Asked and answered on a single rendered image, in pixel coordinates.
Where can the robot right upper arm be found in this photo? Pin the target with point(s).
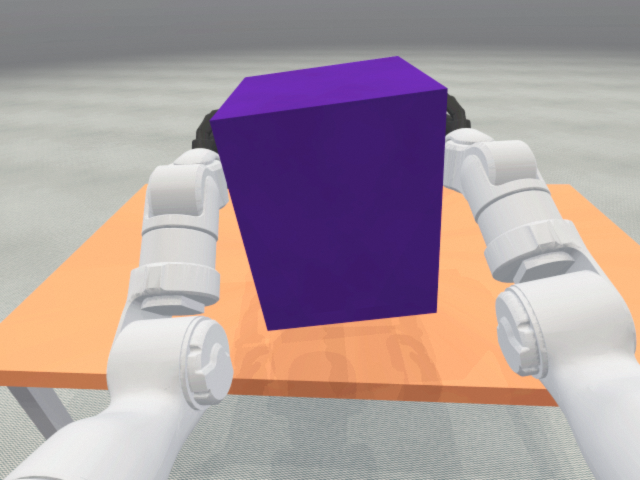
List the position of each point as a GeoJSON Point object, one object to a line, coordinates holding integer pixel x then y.
{"type": "Point", "coordinates": [572, 333]}

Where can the robot left upper arm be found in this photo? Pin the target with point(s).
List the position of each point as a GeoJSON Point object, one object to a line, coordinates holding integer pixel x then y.
{"type": "Point", "coordinates": [163, 374]}

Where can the robot right hand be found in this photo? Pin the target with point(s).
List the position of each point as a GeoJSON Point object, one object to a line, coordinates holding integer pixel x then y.
{"type": "Point", "coordinates": [456, 118]}

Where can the left robot forearm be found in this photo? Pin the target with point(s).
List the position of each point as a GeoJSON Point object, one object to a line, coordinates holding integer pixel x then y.
{"type": "Point", "coordinates": [176, 274]}

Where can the table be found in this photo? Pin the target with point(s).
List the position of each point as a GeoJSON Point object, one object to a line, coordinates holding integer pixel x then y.
{"type": "Point", "coordinates": [61, 335]}

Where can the right robot forearm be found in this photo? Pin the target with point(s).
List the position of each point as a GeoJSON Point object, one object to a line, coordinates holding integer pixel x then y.
{"type": "Point", "coordinates": [526, 237]}

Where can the robot left hand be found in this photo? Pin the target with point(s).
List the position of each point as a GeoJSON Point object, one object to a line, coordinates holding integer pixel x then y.
{"type": "Point", "coordinates": [204, 135]}

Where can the carton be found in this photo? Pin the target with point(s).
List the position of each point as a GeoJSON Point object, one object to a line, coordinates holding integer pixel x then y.
{"type": "Point", "coordinates": [335, 174]}

